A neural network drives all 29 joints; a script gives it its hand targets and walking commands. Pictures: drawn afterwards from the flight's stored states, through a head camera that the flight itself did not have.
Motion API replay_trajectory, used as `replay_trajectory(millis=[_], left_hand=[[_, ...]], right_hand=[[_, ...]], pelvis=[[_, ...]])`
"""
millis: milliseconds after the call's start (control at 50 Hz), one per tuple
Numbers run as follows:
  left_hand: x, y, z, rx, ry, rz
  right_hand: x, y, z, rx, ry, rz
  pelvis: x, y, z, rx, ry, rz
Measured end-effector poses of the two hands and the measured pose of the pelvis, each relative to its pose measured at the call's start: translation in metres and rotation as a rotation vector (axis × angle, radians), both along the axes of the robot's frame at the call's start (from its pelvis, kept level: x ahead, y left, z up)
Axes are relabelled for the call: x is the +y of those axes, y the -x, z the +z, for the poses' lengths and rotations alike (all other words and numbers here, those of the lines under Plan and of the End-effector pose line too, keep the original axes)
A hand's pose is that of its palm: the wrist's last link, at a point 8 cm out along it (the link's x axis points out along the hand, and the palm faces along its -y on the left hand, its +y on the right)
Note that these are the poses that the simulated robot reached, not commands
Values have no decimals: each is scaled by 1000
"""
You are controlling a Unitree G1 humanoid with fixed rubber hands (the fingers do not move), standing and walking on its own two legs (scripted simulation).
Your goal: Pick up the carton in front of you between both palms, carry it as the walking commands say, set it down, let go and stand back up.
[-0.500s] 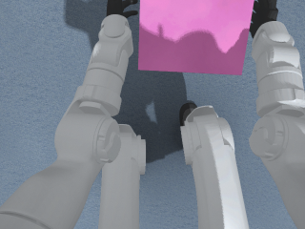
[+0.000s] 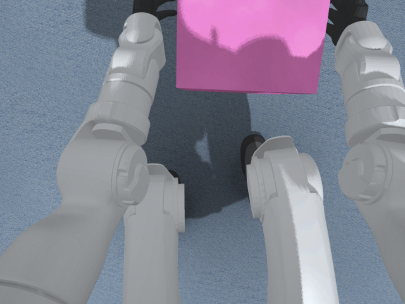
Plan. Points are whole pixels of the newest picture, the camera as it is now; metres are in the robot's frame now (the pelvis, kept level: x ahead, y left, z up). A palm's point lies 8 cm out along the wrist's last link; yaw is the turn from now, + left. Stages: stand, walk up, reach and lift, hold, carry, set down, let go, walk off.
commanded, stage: set down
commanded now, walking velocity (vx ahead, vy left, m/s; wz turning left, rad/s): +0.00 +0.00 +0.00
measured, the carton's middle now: (240, 37) +0.49 -0.15 -0.26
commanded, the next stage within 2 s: let go in 1.52 s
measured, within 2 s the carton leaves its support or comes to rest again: neither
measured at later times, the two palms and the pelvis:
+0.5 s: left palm (142, 27) +0.53 +0.02 -0.20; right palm (380, 29) +0.44 -0.36 -0.20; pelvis -0.01 -0.01 -0.01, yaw -1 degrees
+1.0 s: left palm out of the picture +0.55 +0.00 -0.02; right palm out of the picture +0.45 -0.37 -0.03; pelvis +0.00 -0.01 +0.09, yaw -3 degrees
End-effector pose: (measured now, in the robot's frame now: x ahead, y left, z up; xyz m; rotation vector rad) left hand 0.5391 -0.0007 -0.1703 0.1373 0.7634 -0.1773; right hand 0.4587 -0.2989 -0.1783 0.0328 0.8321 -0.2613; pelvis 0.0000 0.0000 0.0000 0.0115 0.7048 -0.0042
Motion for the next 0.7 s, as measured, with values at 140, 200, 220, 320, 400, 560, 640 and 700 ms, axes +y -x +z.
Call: replay_trajectory(millis=[140,200,220,320,400,560,640,700], left_hand=[[1,-1,-1,-13,2,-24],[0,-1,-2,-26,7,-38],[1,-1,-3,-33,6,-43],[12,5,-20,-19,-17,-32],[19,10,-33,-12,-16,-17],[16,-1,-11,-99,-6,2],[9,-2,20,-137,-15,2],[3,-2,48,-147,-22,7]], right_hand=[[-1,0,-2,-18,-5,-4],[-2,1,-5,-32,-14,-18],[-3,2,-8,-31,-12,-22],[-28,21,-22,-1,50,-105],[-52,28,-25,-11,80,-147],[-60,7,-6,-112,52,-139],[-59,3,21,-168,42,-130],[-62,7,48,-187,44,-131]], pelvis=[[1,3,-2,-21,0,-3],[1,4,-3,-33,-2,-4],[1,5,-3,-37,-4,-5],[-2,6,-3,-58,-9,-12],[-5,6,-4,-69,-10,-20],[-12,8,-5,-87,-24,-41],[-13,8,3,-85,-35,-57],[-12,8,17,-77,-45,-69]])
